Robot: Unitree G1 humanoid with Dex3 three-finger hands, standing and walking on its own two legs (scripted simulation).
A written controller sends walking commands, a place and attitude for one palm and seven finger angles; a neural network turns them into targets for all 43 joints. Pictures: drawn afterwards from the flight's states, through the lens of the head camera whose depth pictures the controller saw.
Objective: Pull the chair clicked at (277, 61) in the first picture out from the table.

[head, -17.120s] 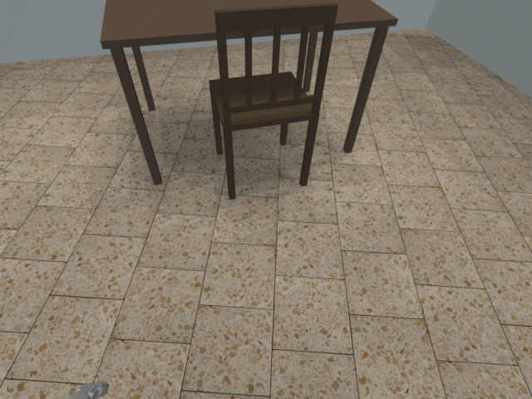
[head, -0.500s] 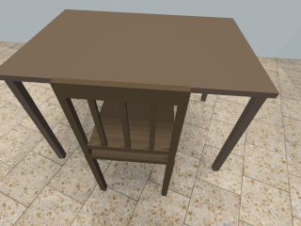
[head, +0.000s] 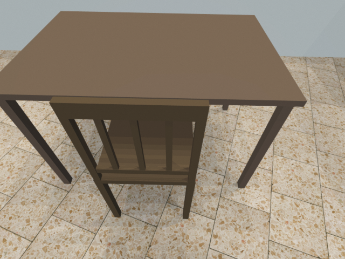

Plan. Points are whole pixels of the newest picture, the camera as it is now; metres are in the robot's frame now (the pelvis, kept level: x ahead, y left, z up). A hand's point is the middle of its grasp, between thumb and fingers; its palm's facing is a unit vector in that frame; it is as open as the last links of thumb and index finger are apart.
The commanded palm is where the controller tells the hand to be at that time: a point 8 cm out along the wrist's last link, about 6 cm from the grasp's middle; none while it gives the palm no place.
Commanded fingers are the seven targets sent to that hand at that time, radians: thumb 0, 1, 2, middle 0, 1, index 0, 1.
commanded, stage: look again from close up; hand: left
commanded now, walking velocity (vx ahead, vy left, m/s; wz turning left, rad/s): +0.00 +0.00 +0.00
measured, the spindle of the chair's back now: (138, 146) +0.47 +0.14 -0.09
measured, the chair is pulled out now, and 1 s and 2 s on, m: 0.00 0.00 0.00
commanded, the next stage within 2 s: raise the hand toward the chair's back in 1.32 s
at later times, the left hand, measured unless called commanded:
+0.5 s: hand out of the picture -0.01 +0.13 -0.17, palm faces +0.01 -0.98 -0.18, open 7.4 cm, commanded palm none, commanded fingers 0.00 0.90 0.90 -0.20 -0.30 -0.20 -0.30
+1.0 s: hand out of the picture +0.01 +0.13 -0.17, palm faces +0.01 -0.98 -0.19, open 7.4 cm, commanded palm none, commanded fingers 0.00 0.90 0.90 -0.20 -0.30 -0.20 -0.30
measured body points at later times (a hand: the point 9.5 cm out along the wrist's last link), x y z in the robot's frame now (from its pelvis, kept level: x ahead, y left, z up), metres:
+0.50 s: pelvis +0.01 -0.02 +0.00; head +0.02 -0.03 +0.45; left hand -0.01 +0.18 -0.16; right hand +0.01 -0.24 -0.16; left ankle +0.04 +0.07 -0.74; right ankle +0.02 -0.13 -0.74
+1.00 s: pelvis +0.02 -0.03 +0.00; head +0.04 -0.04 +0.45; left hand +0.01 +0.18 -0.15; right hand +0.00 -0.24 -0.16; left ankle +0.04 +0.07 -0.74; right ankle +0.02 -0.13 -0.74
